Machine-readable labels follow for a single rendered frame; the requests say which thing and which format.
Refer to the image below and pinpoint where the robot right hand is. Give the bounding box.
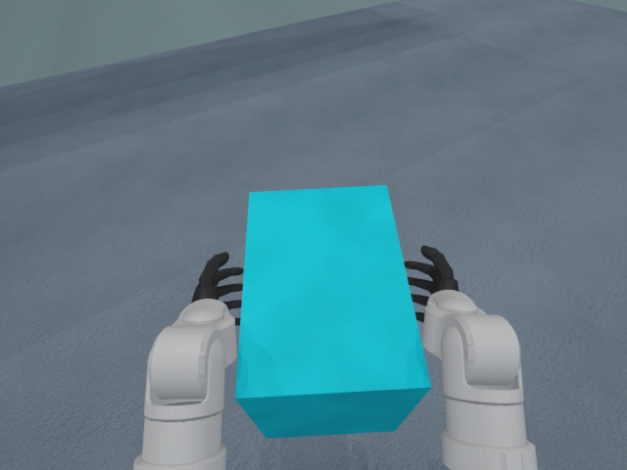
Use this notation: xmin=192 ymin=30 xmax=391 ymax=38
xmin=404 ymin=246 xmax=458 ymax=322

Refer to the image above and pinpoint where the carton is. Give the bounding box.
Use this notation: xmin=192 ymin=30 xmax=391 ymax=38
xmin=235 ymin=185 xmax=432 ymax=439

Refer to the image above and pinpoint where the robot left hand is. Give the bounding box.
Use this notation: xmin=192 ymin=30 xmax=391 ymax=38
xmin=191 ymin=252 xmax=244 ymax=326

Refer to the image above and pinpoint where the robot right forearm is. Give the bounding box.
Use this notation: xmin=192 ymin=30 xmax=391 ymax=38
xmin=422 ymin=290 xmax=538 ymax=470

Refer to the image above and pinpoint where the robot left forearm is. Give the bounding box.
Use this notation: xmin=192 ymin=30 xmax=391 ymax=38
xmin=133 ymin=299 xmax=237 ymax=470

